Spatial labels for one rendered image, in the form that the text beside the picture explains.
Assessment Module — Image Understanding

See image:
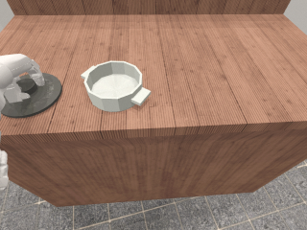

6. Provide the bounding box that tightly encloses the left robot hand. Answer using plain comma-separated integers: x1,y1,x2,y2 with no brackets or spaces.
0,54,45,104

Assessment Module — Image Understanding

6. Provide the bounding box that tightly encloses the table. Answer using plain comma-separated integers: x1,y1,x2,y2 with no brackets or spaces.
0,0,307,207

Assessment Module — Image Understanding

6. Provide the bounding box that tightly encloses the left robot forearm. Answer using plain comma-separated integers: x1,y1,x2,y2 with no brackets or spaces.
0,62,13,143

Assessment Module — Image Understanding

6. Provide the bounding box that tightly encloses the knob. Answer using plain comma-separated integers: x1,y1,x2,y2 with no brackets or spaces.
16,78,37,95

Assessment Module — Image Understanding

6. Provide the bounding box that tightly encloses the pot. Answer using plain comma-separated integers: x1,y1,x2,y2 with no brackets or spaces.
81,60,152,112

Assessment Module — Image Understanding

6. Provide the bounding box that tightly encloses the lid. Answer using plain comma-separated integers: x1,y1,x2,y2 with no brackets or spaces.
0,73,62,119

